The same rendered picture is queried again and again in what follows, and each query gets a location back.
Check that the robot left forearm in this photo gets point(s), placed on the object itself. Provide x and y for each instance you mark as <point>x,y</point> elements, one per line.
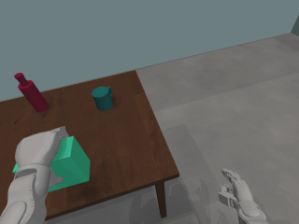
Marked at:
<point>26,196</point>

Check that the sponge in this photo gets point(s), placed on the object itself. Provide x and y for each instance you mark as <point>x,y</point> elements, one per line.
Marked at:
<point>70,163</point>

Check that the robot right forearm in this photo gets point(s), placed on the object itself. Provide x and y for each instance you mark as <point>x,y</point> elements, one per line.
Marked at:
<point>249,212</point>

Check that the left robot hand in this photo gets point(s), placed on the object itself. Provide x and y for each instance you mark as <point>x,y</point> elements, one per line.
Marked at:
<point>41,148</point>

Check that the right robot hand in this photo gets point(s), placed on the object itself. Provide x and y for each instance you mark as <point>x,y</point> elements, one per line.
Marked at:
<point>230,196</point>

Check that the table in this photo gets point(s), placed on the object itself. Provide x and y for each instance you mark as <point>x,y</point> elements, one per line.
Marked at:
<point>125,144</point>

